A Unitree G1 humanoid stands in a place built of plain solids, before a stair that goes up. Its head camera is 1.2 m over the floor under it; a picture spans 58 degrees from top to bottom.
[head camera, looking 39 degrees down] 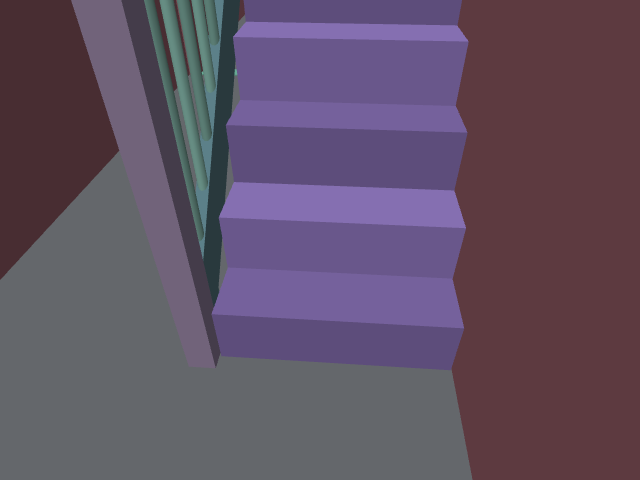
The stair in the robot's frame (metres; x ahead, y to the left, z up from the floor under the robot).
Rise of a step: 0.21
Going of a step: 0.21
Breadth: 0.75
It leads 4 degrees to the right of straight ahead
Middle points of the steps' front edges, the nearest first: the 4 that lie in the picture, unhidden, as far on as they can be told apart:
0.85 -0.05 0.21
1.05 -0.06 0.42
1.26 -0.08 0.62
1.47 -0.09 0.83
